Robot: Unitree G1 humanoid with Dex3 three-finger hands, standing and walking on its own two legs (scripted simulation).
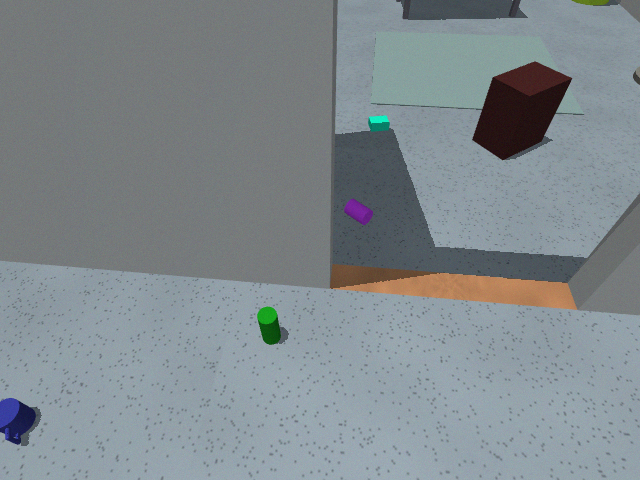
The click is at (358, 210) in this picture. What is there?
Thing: lying can
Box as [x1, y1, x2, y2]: [344, 199, 372, 224]
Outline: 348,201 344,208 344,211 362,224 366,223 370,219 372,211 354,199
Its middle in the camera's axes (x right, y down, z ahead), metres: +0.19 -0.11 +1.70
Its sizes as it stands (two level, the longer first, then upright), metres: 0.103 0.072 0.072
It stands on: the floor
